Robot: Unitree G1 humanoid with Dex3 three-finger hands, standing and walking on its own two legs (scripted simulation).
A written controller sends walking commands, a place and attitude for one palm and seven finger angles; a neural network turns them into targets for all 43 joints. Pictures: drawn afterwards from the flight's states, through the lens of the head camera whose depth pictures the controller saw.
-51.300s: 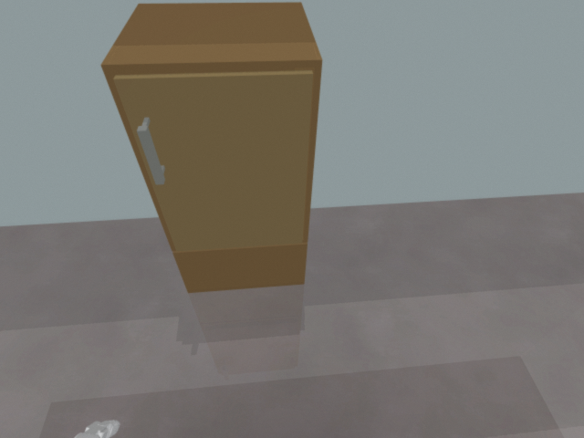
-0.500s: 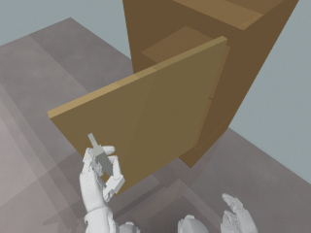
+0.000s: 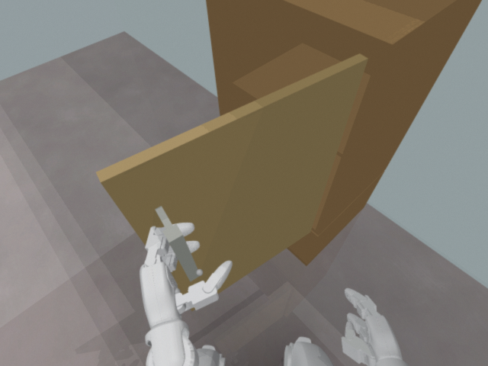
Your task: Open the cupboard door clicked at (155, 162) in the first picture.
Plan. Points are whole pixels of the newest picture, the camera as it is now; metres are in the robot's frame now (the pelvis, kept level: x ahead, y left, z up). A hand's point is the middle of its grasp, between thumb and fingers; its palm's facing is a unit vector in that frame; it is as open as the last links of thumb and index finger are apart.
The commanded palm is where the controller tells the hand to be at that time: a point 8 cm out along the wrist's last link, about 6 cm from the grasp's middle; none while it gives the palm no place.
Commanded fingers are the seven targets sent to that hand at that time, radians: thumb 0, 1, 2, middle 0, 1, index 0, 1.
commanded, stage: open thumb and fingers to let go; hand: left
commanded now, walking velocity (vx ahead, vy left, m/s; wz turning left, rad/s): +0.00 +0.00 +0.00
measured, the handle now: (178, 246) +0.29 +0.13 +0.04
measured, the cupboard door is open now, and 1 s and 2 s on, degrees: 81 84 81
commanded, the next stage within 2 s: slide the hand sideways off the handle in 0.44 s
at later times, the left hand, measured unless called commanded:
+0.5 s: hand (197, 272) +0.25 +0.09 +0.04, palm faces +0.29 -0.96 -0.03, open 14.8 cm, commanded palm +0.20 +0.12 +0.04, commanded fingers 0.00 -0.50 0.30 -0.15 -0.30 -0.15 -0.30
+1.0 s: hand (194, 309) +0.20 +0.09 +0.04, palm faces -0.11 -0.99 +0.01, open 16.1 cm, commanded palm +0.17 +0.15 +0.04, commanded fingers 0.00 -0.50 0.30 -0.15 -0.30 -0.15 -0.30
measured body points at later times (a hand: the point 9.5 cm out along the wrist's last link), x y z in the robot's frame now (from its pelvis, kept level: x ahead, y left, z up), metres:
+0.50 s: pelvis +0.00 +0.02 +0.00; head +0.06 +0.01 +0.44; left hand +0.23 +0.14 +0.04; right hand +0.18 -0.19 -0.09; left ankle -0.01 +0.14 -0.65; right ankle +0.05 -0.09 -0.65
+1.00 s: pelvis -0.01 +0.03 -0.02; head +0.06 +0.02 +0.43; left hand +0.20 +0.14 +0.04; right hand +0.18 -0.18 -0.09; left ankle -0.01 +0.14 -0.65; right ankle +0.05 -0.09 -0.65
